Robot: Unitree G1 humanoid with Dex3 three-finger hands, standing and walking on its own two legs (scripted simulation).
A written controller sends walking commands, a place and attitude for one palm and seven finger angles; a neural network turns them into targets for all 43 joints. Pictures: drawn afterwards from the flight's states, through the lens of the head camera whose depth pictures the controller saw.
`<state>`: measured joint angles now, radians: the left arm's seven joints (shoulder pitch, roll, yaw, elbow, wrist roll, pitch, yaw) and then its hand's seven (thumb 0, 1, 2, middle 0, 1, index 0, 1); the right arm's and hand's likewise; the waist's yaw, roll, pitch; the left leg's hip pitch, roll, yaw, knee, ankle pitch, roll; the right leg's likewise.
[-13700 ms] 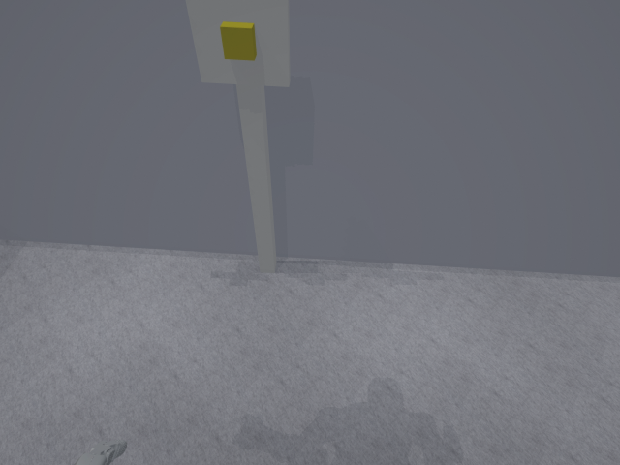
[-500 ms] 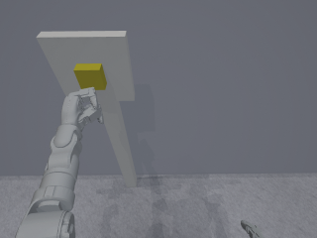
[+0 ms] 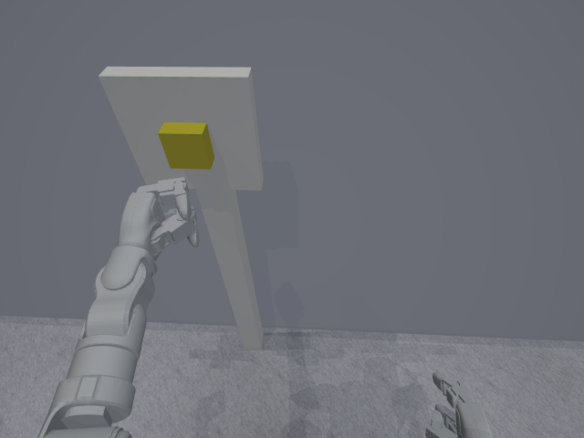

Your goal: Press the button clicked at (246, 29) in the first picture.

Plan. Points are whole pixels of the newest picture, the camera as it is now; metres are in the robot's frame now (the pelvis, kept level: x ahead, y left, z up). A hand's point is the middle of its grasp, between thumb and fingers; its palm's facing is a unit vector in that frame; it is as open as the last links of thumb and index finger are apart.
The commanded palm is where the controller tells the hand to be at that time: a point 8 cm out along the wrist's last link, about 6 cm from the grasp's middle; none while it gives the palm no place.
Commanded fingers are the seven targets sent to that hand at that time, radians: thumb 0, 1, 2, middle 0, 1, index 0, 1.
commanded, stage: draw the hand back to the body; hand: left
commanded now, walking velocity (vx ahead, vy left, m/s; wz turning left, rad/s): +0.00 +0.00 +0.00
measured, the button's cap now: (188, 144) +0.50 +0.19 +0.15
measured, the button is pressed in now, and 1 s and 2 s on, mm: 0 0 0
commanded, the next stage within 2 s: step back with the hand held close in 1.38 s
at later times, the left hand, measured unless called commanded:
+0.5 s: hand (131, 274) +0.26 +0.19 +0.15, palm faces +0.13 -0.97 -0.18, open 3.1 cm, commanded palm +0.23 +0.25 +0.15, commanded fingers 0.00 0.90 0.90 -1.30 -1.50 -1.30 -1.50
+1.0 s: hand (65, 316) +0.21 +0.24 +0.16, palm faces +0.33 -0.87 -0.37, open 3.1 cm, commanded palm +0.15 +0.29 +0.18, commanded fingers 0.00 0.90 0.90 -1.30 -1.50 -1.30 -1.50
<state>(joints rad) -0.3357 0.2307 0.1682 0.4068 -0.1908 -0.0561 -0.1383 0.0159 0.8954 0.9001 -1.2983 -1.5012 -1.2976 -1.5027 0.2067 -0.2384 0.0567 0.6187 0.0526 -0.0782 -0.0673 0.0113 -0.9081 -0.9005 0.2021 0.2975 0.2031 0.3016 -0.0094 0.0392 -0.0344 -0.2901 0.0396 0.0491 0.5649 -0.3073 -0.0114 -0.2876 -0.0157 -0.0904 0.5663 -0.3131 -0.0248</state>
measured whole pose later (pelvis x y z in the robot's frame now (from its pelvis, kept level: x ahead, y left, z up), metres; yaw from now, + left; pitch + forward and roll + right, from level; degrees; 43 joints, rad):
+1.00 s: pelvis +0.01 +0.02 +0.01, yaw -1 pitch -4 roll +0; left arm 0.48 0.30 0.23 -0.41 -0.04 -0.10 0.10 0.01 0.89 0.90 -1.30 -1.50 -1.30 -1.50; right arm 0.20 -0.22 0.03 0.62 0.00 -0.09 -0.06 0.01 -0.91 -0.90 0.20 0.30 0.20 0.30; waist 0.05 0.07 0.02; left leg -0.07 0.03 0.07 0.41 -0.26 0.01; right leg -0.06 -0.02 -0.07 0.38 -0.24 0.00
